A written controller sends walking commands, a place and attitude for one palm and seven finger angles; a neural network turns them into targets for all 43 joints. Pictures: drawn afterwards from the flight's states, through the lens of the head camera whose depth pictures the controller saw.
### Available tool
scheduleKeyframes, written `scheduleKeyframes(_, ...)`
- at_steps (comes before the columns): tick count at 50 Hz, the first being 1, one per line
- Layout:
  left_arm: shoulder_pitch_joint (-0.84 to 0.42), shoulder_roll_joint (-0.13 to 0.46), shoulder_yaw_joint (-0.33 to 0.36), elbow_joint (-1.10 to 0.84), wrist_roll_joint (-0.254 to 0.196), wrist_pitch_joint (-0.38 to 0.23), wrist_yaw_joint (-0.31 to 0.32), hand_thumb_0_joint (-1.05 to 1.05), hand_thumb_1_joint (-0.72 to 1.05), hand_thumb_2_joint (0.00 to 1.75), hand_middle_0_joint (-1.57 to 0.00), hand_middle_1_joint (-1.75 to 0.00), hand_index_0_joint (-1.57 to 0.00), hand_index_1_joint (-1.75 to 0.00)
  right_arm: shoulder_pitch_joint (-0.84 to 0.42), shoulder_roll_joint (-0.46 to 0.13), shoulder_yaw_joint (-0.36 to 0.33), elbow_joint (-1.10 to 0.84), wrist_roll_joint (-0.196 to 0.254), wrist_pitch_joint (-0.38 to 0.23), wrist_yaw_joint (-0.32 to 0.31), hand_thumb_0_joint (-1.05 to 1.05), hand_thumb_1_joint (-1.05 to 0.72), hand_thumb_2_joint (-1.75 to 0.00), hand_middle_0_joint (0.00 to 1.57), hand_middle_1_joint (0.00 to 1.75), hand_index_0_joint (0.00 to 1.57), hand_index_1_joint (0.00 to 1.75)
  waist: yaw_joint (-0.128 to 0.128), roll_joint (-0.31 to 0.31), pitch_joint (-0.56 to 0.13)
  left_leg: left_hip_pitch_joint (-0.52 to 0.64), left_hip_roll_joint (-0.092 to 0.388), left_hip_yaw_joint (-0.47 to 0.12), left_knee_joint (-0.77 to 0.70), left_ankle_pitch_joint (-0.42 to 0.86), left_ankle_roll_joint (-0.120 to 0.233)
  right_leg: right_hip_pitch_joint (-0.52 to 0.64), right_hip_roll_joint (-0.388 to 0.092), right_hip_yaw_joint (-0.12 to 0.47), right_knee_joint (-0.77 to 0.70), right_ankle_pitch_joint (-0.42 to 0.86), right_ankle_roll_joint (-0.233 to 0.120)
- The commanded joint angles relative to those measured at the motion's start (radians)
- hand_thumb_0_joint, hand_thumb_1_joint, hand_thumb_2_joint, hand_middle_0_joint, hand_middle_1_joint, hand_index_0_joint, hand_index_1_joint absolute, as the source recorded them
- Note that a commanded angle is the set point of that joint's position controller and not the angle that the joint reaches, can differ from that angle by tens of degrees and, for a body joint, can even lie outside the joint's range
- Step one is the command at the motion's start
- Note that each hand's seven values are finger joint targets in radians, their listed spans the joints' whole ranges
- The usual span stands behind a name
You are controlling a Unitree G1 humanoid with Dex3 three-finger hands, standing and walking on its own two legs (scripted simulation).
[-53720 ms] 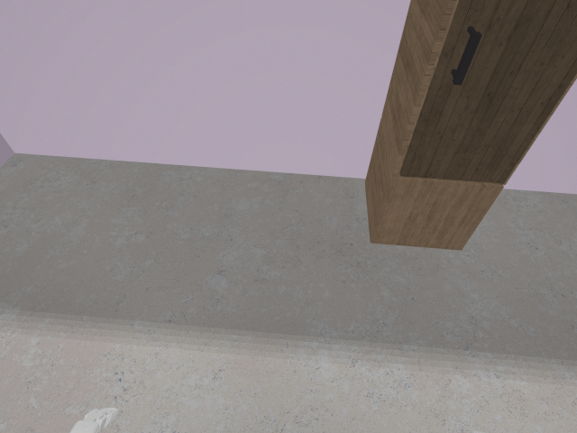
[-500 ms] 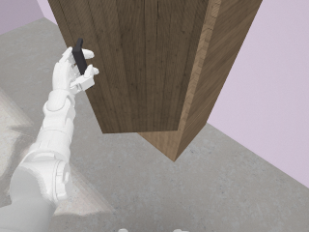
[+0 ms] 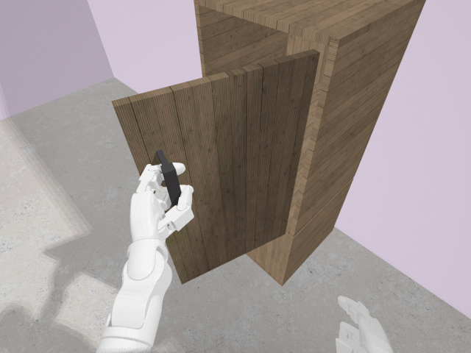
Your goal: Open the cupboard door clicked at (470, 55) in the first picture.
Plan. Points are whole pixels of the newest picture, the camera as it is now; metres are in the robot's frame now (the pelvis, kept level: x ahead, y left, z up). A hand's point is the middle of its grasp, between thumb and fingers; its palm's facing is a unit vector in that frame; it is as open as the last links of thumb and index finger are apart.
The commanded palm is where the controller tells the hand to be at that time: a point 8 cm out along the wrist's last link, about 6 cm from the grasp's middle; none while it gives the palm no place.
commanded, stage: pull the door open along its arc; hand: left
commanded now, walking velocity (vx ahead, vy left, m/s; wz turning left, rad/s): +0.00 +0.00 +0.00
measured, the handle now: (171, 185) +0.38 +0.13 +0.11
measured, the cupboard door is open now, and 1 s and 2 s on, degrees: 73 86 87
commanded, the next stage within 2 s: open thumb and fingers to let go in 0.46 s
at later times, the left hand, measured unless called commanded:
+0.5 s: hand (222, 238) +0.26 +0.03 +0.11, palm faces +0.28 -0.96 +0.00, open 6.4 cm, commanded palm +0.21 +0.07 +0.10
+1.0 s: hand (206, 238) +0.27 +0.06 +0.11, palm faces +0.35 -0.94 +0.01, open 11.1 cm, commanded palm +0.22 +0.08 +0.10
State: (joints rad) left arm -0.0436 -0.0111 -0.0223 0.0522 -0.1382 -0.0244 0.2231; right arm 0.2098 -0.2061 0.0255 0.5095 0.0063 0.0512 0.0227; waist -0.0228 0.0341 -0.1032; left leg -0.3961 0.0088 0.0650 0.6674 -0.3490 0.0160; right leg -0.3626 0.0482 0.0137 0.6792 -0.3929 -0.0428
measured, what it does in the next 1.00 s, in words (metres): stands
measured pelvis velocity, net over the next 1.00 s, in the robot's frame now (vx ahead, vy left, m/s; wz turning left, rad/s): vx -0.01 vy -0.02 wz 0.09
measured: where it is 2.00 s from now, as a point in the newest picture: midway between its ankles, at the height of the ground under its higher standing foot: outside the picture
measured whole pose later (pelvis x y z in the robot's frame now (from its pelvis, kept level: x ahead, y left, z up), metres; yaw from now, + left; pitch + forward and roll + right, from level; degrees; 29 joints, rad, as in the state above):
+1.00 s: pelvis -0.01 -0.02 +0.00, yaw +5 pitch -1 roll +0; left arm 0.08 -0.08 -0.29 -0.08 0.02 0.04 0.52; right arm 0.14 -0.19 0.02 0.57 -0.03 0.08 0.01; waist 0.01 0.05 -0.03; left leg -0.33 -0.01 -0.04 0.65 -0.31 -0.01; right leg -0.26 0.04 -0.09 0.65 -0.39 -0.07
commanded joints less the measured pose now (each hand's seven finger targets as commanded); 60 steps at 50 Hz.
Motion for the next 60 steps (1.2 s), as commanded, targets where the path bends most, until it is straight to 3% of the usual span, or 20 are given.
scheduleKeyframes(1, -0.044, 0.081, 0.094, -0.334, 0.067, 0.013, 0.190, 0.00, 0.90, 0.90, -0.40, -1.35, -0.40, -1.35, -0.106, -0.086, -0.033, -0.151, -0.012, -0.002, -0.008, 0.00, -0.90, -0.90, 0.20, 0.30, 0.20, 0.30, 0.070, -0.082, -0.169, 0.125, -0.009, -0.025, -0.050, 0.335, 0.004, 0.146, -0.045, -0.024, -0.110, 0.513, 0.031)
scheduleKeyframes(7, 0.008, -0.035, -0.043, -0.369, 0.177, 0.097, 0.331, 0.00, 0.90, 0.90, -0.40, -1.35, -0.40, -1.35, -0.161, -0.064, -0.024, -0.138, -0.032, 0.045, -0.004, 0.00, -0.90, -0.90, 0.20, 0.30, 0.20, 0.30, 0.056, -0.096, -0.131, 0.136, -0.015, -0.046, -0.038, 0.328, 0.001, 0.161, -0.070, -0.005, -0.140, 0.554, 0.031)
scheduleKeyframes(11, 0.023, -0.081, -0.118, -0.372, 0.220, 0.100, 0.348, 0.00, 0.90, 0.90, -0.40, -1.35, -0.40, -1.35, -0.177, -0.057, -0.025, -0.128, -0.040, 0.057, -0.004, 0.00, -0.90, -0.90, 0.20, 0.30, 0.20, 0.30, 0.042, -0.130, -0.114, 0.140, -0.023, -0.059, -0.028, 0.311, 0.004, 0.163, -0.087, 0.021, -0.159, 0.585, 0.038)
scheduleKeyframes(13, 0.074, -0.130, -0.176, -0.404, 0.215, 0.092, 0.333, 0.00, 0.90, 0.90, -0.40, -1.35, -0.40, -1.35, -0.188, -0.052, -0.027, -0.134, -0.039, 0.057, -0.003, 0.00, -0.90, -0.90, 0.20, 0.30, 0.20, 0.30, 0.045, -0.098, -0.130, 0.160, -0.024, -0.058, -0.025, 0.319, 0.004, 0.175, -0.093, 0.023, -0.159, 0.627, 0.039)
scheduleKeyframes(14, 0.097, -0.154, -0.207, -0.411, 0.209, 0.092, 0.321, 0.00, 0.90, 0.90, -0.40, -1.35, -0.40, -1.35, -0.185, -0.051, -0.030, -0.131, -0.036, 0.056, -0.001, 0.00, -0.90, -0.90, 0.20, 0.30, 0.20, 0.30, 0.039, -0.124, -0.122, 0.169, -0.021, -0.061, -0.023, 0.324, 0.004, 0.175, -0.090, 0.016, -0.162, 0.638, 0.039)
scheduleKeyframes(18, 0.194, -0.186, -0.263, -0.483, 0.176, 0.081, 0.288, 0.00, 0.90, 0.90, -0.40, -1.35, -0.40, -1.35, -0.190, -0.049, -0.030, -0.142, -0.031, 0.043, 0.005, 0.00, -0.90, -0.90, 0.20, 0.30, 0.20, 0.30, 0.045, -0.131, -0.125, 0.175, -0.022, -0.067, -0.023, 0.321, 0.003, 0.199, -0.101, 0.019, -0.161, 0.705, 0.051)
scheduleKeyframes(22, 0.250, -0.225, -0.318, -0.524, 0.166, 0.088, 0.284, 0.00, 0.90, 0.90, -0.40, -1.35, -0.40, -1.35, -0.203, -0.046, -0.026, -0.143, -0.026, 0.026, 0.017, 0.00, -0.90, -0.90, 0.20, 0.30, 0.20, 0.30, 0.044, -0.136, -0.090, 0.178, -0.022, -0.075, -0.016, 0.295, 0.004, 0.172, -0.104, 0.017, -0.180, 0.644, 0.049)
scheduleKeyframes(27, 0.076, -0.160, -0.241, -0.439, 0.168, 0.072, 0.324, 0.00, 0.90, 0.90, -0.40, -1.35, -0.40, -1.35, -0.227, -0.052, -0.022, -0.108, -0.033, 0.004, 0.001, 0.00, -0.90, -0.90, 0.20, 0.30, 0.20, 0.30, 0.033, -0.160, -0.033, 0.151, -0.039, -0.087, -0.005, 0.217, 0.006, 0.108, -0.116, 0.058, -0.232, 0.471, 0.055)
scheduleKeyframes(28, -0.029, -0.130, -0.211, -0.421, 0.170, 0.062, 0.336, 0.00, 0.90, 0.90, -0.40, -1.35, -0.40, -1.35, -0.226, -0.054, -0.019, -0.095, -0.034, 0.002, -0.005, 0.00, -0.90, -0.90, 0.20, 0.30, 0.20, 0.30, 0.023, -0.155, -0.021, 0.141, -0.042, -0.091, -0.006, 0.201, 0.008, 0.090, -0.120, 0.066, -0.238, 0.431, 0.056)
scheduleKeyframes(29, -0.018, -0.118, -0.192, -0.407, 0.169, 0.057, 0.341, 0.00, 0.83, 0.87, -0.40, -1.34, -0.40, -1.34, -0.231, -0.051, -0.023, -0.090, -0.036, 0.001, -0.009, 0.00, -0.90, -0.90, 0.20, 0.30, 0.20, 0.30, 0.040, -0.149, -0.027, 0.144, -0.044, -0.091, -0.006, 0.200, 0.007, 0.101, -0.119, 0.072, -0.246, 0.405, 0.052)
scheduleKeyframes(31, 0.006, -0.138, -0.206, -0.390, 0.171, 0.049, 0.338, 0.00, 0.69, 0.81, -0.38, -1.33, -0.38, -1.33, -0.228, -0.048, -0.024, -0.092, -0.039, -0.003, -0.012, 0.00, -0.90, -0.90, 0.20, 0.30, 0.20, 0.30, 0.047, -0.137, -0.072, 0.154, -0.045, -0.090, -0.009, 0.216, 0.007, 0.120, -0.124, 0.072, -0.232, 0.441, 0.051)
scheduleKeyframes(33, 0.015, -0.149, -0.214, -0.374, 0.164, 0.039, 0.323, 0.00, 0.55, 0.75, -0.38, -1.31, -0.38, -1.31, -0.213, -0.048, -0.024, -0.092, -0.038, -0.002, -0.014, 0.00, -0.90, -0.90, 0.20, 0.30, 0.20, 0.30, 0.048, -0.172, -0.095, 0.155, -0.044, -0.089, -0.022, 0.236, 0.008, 0.147, -0.123, 0.062, -0.218, 0.503, 0.057)
scheduleKeyframes(37, 0.000, -0.151, -0.228, -0.381, 0.164, 0.021, 0.296, 0.00, 0.27, 0.63, -0.35, -1.28, -0.35, -1.28, -0.201, -0.050, -0.028, -0.094, -0.034, 0.004, -0.016, 0.00, -0.90, -0.90, 0.20, 0.30, 0.20, 0.30, 0.040, -0.159, -0.118, 0.172, -0.041, -0.084, -0.027, 0.259, 0.010, 0.161, -0.122, 0.051, -0.202, 0.573, 0.061)
scheduleKeyframes(42, -0.079, -0.186, -0.285, -0.383, 0.183, -0.001, 0.284, 0.00, -0.08, 0.48, -0.33, -1.24, -0.33, -1.24, -0.198, -0.054, -0.030, -0.095, -0.031, -0.005, -0.013, 0.00, -0.90, -0.90, 0.20, 0.30, 0.20, 0.30, 0.014, -0.147, -0.084, 0.186, -0.033, -0.092, -0.024, 0.247, 0.015, 0.101, -0.109, 0.029, -0.195, 0.486, 0.053)
scheduleKeyframes(46, -0.096, -0.205, -0.306, -0.383, 0.185, -0.006, 0.292, 0.00, -0.36, 0.36, -0.31, -1.22, -0.31, -1.22, -0.196, -0.051, -0.032, -0.100, -0.032, -0.016, -0.008, 0.00, -0.90, -0.90, 0.20, 0.30, 0.20, 0.30, 0.020, -0.119, -0.111, 0.192, -0.033, -0.091, -0.019, 0.240, 0.014, 0.085, -0.098, 0.008, -0.181, 0.427, 0.043)
scheduleKeyframes(48, -0.131, -0.207, -0.307, -0.359, 0.189, -0.003, 0.298, 0.00, -0.50, 0.30, -0.30, -1.20, -0.30, -1.20, -0.203, -0.051, -0.033, -0.095, -0.030, -0.018, -0.009, 0.00, -0.90, -0.90, 0.20, 0.30, 0.20, 0.30, 0.012, -0.127, -0.092, 0.190, -0.031, -0.090, -0.012, 0.225, 0.014, 0.060, -0.097, 0.008, -0.192, 0.377, 0.040)
scheduleKeyframes(51, -0.163, -0.230, -0.322, -0.324, 0.192, 0.007, 0.314, 0.00, -0.50, 0.30, -0.29, -1.15, -0.29, -1.15, -0.205, -0.049, -0.032, -0.093, -0.028, -0.019, -0.004, 0.00, -0.90, -0.90, 0.20, 0.30, 0.20, 0.30, 0.017, -0.103, -0.086, 0.193, -0.026, -0.094, -0.020, 0.208, 0.013, 0.032, -0.080, -0.015, -0.185, 0.273, 0.023)
scheduleKeyframes(57, -0.198, -0.260, -0.333, -0.296, 0.192, 0.029, 0.340, 0.00, -0.50, 0.30, -0.24, -0.85, -0.24, -0.85, -0.212, -0.049, -0.035, -0.091, -0.028, -0.022, 0.005, 0.00, -0.90, -0.90, 0.20, 0.30, 0.20, 0.30, 0.028, -0.112, -0.111, 0.196, -0.013, -0.097, -0.028, 0.213, 0.009, 0.022, -0.059, -0.046, -0.163, 0.216, 0.008)
scheduleKeyframes(60, -0.188, -0.278, -0.345, -0.288, 0.198, 0.041, 0.346, 0.00, -0.50, 0.30, -0.22, -0.70, -0.22, -0.70, -0.215, -0.048, -0.034, -0.085, -0.026, -0.022, 0.014, 0.00, -0.90, -0.90, 0.20, 0.30, 0.20, 0.30, 0.030, -0.082, -0.104, 0.196, -0.004, -0.100, -0.033, 0.219, 0.005, 0.009, -0.053, -0.059, -0.149, 0.205, 0.000)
